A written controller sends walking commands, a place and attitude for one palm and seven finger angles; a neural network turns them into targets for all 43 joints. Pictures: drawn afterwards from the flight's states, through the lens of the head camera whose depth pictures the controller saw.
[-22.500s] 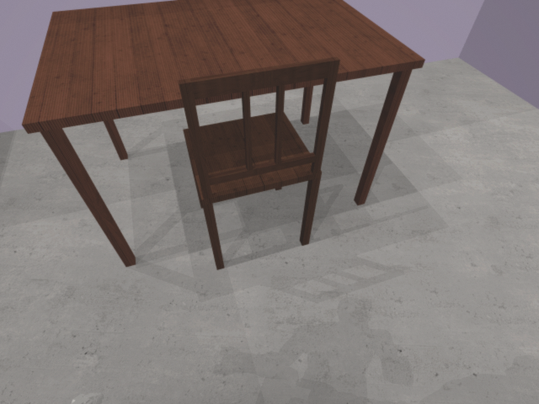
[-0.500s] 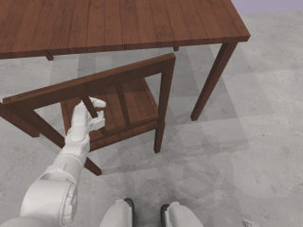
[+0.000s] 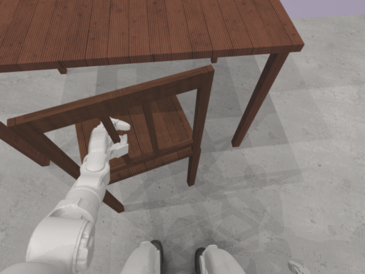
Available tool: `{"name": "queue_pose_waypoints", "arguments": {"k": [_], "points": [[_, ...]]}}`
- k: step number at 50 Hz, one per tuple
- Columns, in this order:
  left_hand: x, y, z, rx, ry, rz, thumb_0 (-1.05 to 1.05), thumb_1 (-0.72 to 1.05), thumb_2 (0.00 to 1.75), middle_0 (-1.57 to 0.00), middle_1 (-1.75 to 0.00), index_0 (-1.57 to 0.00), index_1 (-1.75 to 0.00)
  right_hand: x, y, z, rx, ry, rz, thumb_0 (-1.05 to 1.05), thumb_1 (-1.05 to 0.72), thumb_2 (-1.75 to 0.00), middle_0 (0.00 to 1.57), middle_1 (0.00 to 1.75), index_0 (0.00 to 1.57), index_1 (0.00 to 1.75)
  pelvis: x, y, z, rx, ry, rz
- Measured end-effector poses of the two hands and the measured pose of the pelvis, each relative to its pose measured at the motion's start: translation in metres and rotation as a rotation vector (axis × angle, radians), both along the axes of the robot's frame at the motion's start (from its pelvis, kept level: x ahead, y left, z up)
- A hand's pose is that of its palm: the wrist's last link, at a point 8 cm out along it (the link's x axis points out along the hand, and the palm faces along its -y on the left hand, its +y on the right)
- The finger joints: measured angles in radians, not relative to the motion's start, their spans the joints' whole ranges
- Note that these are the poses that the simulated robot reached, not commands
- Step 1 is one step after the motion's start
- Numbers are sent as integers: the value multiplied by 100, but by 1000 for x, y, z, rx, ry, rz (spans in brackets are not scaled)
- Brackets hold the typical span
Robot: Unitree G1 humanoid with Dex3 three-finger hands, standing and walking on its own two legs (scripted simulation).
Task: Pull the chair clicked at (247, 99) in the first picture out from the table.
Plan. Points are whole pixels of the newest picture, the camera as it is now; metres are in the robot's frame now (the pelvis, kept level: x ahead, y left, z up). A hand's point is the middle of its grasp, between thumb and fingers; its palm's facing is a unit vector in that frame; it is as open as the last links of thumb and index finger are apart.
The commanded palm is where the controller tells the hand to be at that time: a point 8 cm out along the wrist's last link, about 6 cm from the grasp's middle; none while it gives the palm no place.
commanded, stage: step backward, pulling the chair out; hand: left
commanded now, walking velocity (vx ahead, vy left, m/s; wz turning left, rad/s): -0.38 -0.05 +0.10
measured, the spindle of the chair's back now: (117, 142) +0.44 +0.16 -0.07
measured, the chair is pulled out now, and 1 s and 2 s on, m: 0.13 0.16 0.16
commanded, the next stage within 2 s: stop walking, hand still on the chair in 0.16 s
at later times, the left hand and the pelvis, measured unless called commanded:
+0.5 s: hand (125, 151) +0.39 +0.13 -0.04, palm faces +0.05 -0.98 -0.19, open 5.1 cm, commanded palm +0.37 +0.18 -0.02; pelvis +0.02 -0.01 +0.01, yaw -1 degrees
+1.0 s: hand (123, 155) +0.38 +0.13 -0.04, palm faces +0.03 -0.99 -0.16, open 5.2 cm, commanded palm +0.36 +0.18 -0.02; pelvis +0.09 +0.00 +0.03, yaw +0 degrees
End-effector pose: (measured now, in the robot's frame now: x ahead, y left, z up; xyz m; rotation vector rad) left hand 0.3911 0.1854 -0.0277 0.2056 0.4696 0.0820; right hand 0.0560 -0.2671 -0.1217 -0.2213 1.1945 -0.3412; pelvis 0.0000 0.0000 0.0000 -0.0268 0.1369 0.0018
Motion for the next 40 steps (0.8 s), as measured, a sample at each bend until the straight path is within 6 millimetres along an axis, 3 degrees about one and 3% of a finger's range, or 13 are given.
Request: {"name": "queue_pose_waypoints", "arguments": {"k": [14, 22, 28, 40], "points": [[0, -1, 0, 1, 3, 16, 1, 71, 81, -29, -120, -49, -144, -4, -5, -3, 3, -3, -3, 1, -90, -89, 20, 30, 21, 30, -3, -5, -2, 1, -3, 1], [-12, -5, 2, -16, 32, 24, 2, 72, 79, -27, -118, -49, -144, 5, -5, 8, 4, -6, -3, 1, -90, -89, 20, 30, 21, 30, 6, -7, 7, 5, -47, -11], [-21, -6, 5, -38, 71, 27, 3, 73, 77, -24, -116, -49, -144, 34, -2, 19, -1, -39, 23, 1, -90, -89, 20, 30, 21, 30, 26, -6, 16, 6, -87, -9], [-29, -4, 8, -60, 121, 29, 5, 73, 77, -22, -112, -49, -144, 126, 15, 43, 13, -206, 91, 1, -90, -89, 20, 30, 21, 30, 70, -1, 27, 15, -118, -12]]}}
